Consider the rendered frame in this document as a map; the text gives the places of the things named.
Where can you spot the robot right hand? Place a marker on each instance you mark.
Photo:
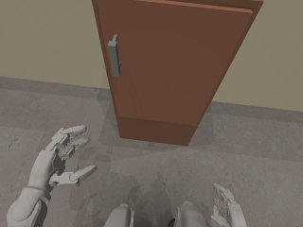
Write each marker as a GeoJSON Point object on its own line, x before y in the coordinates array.
{"type": "Point", "coordinates": [231, 213]}

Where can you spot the cupboard door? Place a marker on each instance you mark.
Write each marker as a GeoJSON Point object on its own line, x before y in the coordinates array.
{"type": "Point", "coordinates": [172, 55]}

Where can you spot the robot left hand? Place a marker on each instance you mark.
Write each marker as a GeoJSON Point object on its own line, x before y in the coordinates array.
{"type": "Point", "coordinates": [52, 158]}

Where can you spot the handle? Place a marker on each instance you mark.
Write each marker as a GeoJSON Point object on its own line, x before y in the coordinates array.
{"type": "Point", "coordinates": [114, 58]}

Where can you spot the robot left forearm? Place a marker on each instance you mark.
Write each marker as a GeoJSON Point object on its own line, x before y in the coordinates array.
{"type": "Point", "coordinates": [30, 209]}

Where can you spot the left robot shin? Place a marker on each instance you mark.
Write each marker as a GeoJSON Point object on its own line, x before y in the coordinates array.
{"type": "Point", "coordinates": [124, 204]}

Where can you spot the left robot thigh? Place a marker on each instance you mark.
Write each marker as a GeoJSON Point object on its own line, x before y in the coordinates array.
{"type": "Point", "coordinates": [122, 216]}

